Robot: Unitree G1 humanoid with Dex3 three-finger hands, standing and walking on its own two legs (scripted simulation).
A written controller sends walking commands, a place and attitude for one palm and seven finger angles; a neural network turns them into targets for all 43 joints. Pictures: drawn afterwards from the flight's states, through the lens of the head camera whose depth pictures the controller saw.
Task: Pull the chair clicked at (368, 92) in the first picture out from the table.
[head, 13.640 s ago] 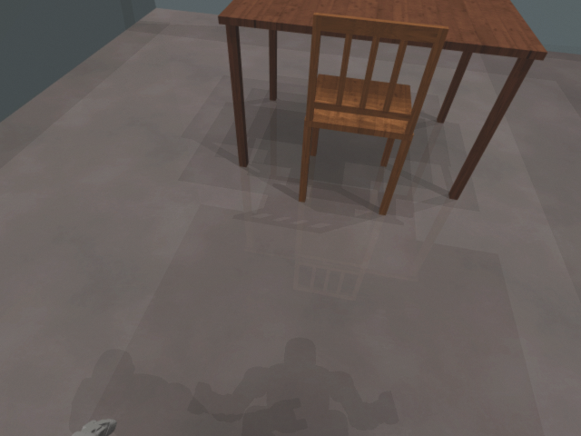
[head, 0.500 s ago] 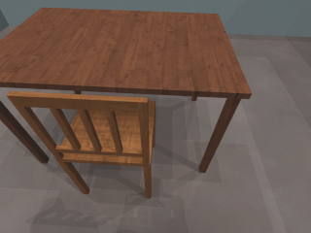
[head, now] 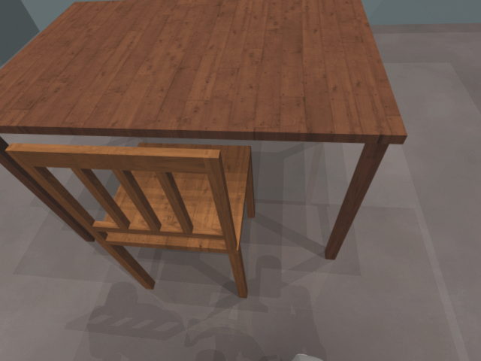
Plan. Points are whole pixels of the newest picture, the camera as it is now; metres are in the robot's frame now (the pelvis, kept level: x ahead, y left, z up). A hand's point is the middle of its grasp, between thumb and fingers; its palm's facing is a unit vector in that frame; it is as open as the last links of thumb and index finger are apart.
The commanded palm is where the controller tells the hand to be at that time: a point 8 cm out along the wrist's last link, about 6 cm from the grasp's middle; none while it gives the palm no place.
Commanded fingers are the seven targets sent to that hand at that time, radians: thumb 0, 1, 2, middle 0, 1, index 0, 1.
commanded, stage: come to a stop and stand still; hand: left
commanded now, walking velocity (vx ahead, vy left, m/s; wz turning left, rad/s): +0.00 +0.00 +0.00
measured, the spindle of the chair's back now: (140, 201) +0.45 +0.27 -0.08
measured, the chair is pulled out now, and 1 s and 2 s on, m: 0.00 0.00 0.00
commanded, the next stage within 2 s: look again from close up in 0.40 s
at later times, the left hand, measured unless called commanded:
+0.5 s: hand out of the picture -0.05 +0.15 -0.15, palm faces +0.04 -0.98 -0.20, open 7.3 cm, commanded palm none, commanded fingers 0.00 0.90 0.90 -0.20 -0.30 -0.20 -0.30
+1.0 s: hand out of the picture +0.01 +0.18 -0.15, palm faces +0.00 -0.97 -0.23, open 7.3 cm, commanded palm none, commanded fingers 0.00 0.90 0.90 -0.20 -0.30 -0.20 -0.30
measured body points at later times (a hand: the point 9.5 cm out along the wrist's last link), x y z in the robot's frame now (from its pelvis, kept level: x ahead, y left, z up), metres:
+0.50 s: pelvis -0.02 -0.01 +0.02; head -0.02 -0.02 +0.47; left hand -0.05 +0.21 -0.14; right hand -0.06 -0.20 -0.15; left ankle -0.03 +0.11 -0.72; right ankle +0.05 -0.09 -0.72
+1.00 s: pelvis -0.01 +0.00 +0.01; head -0.01 -0.02 +0.46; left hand +0.01 +0.23 -0.13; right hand -0.05 -0.19 -0.16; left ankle -0.03 +0.11 -0.72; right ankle +0.05 -0.09 -0.72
